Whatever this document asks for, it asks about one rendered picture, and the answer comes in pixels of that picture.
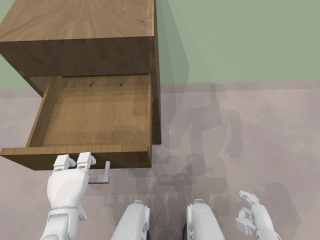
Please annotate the robot left hand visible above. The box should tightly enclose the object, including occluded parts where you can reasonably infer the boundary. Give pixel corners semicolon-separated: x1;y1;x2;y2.
47;152;96;221

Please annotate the right robot forearm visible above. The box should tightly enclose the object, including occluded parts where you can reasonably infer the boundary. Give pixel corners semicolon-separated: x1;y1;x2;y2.
255;229;281;240

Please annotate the robot left shin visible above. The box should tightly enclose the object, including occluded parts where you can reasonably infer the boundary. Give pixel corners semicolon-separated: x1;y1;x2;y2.
134;200;147;240

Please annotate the handle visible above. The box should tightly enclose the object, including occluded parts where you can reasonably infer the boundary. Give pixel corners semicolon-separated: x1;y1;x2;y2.
88;161;111;184

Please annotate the robot right hand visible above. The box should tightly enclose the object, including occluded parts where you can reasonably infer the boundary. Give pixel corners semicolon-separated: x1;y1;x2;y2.
235;190;275;238

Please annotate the cabinet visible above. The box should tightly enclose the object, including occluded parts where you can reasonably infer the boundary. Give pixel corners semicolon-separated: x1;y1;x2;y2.
0;0;162;145

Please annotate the robot left thigh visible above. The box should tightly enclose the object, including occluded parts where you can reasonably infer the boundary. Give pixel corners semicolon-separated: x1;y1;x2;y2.
111;203;150;240

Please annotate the drawer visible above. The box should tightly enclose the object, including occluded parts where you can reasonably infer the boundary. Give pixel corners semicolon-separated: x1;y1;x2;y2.
0;73;153;171

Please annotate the left robot forearm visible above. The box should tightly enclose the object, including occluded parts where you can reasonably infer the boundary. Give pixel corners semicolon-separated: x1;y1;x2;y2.
40;207;80;240

